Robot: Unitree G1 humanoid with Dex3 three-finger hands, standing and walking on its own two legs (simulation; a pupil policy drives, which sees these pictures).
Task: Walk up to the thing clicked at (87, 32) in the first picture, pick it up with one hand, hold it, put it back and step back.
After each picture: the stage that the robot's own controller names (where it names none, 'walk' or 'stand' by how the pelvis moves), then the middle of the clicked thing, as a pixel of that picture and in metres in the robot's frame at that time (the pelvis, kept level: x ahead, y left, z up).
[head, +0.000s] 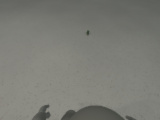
stand; (87, 32) +2.00 +0.05 -0.72
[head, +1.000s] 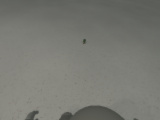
walk; (84, 41) +1.87 +0.05 -0.72
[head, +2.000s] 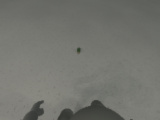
walk; (78, 50) +1.21 +0.12 -0.71
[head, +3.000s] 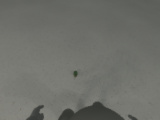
walk; (75, 74) +0.70 +0.13 -0.72
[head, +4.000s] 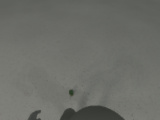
walk; (71, 93) +0.42 +0.18 -0.71
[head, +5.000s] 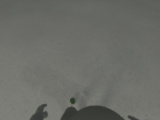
stand; (72, 101) +0.29 +0.17 -0.71
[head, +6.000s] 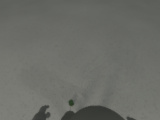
stand; (71, 103) +0.28 +0.18 -0.73
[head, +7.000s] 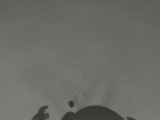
stand; (71, 104) +0.27 +0.17 -0.73
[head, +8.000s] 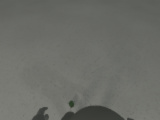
stand; (71, 104) +0.27 +0.17 -0.73
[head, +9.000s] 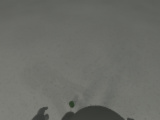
stand; (71, 104) +0.26 +0.17 -0.73
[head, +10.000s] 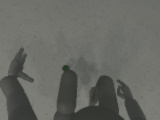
go down; (66, 69) +0.34 +0.19 -0.38
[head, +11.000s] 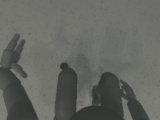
go down; (64, 67) +0.35 +0.20 -0.30
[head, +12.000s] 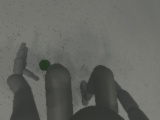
close in; (44, 65) +0.33 +0.23 -0.22
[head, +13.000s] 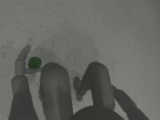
close; (34, 64) +0.35 +0.23 -0.22
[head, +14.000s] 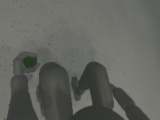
lift; (30, 63) +0.35 +0.25 -0.21
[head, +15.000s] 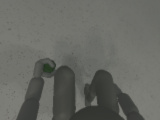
lift; (48, 69) +0.29 +0.26 -0.13
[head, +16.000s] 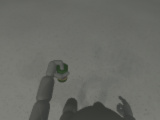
lift; (62, 73) +0.31 +0.18 +0.03
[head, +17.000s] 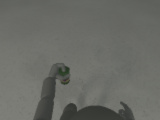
hold; (64, 75) +0.31 +0.17 +0.00
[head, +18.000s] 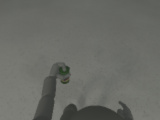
hold; (64, 74) +0.31 +0.17 +0.00
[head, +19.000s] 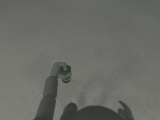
crouch; (66, 74) +0.32 +0.16 +0.00
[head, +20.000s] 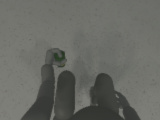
lower; (60, 59) +0.40 +0.19 -0.10
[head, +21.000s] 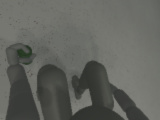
lower; (25, 55) +0.39 +0.26 -0.22
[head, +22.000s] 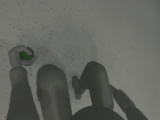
lower; (27, 57) +0.38 +0.26 -0.22
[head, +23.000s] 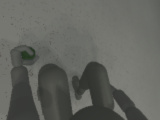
lower; (28, 57) +0.38 +0.26 -0.22
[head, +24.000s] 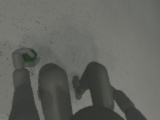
lower; (30, 58) +0.37 +0.25 -0.22
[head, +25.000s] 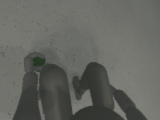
open; (39, 63) +0.35 +0.21 -0.23
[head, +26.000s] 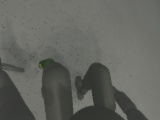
stand; (46, 64) +0.34 +0.18 -0.22
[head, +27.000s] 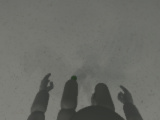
walk; (73, 79) +0.33 +0.14 -0.49
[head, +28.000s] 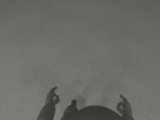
stand; (73, 103) +0.28 +0.12 -0.66
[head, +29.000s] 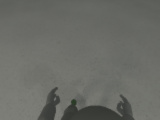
stand; (73, 102) +0.28 +0.13 -0.67
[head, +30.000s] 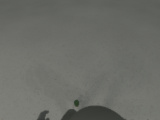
stand; (76, 103) +0.30 +0.12 -0.72
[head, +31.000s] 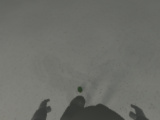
walk; (80, 89) +0.34 +0.14 -0.71
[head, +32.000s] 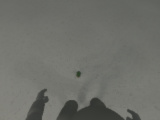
walk; (78, 74) +0.55 +0.09 -0.70
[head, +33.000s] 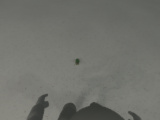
walk; (77, 61) +0.86 +0.13 -0.71
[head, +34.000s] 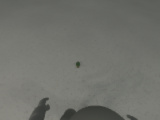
stand; (77, 64) +0.91 +0.16 -0.71
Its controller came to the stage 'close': yes
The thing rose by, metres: 0.71
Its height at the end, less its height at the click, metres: +0.00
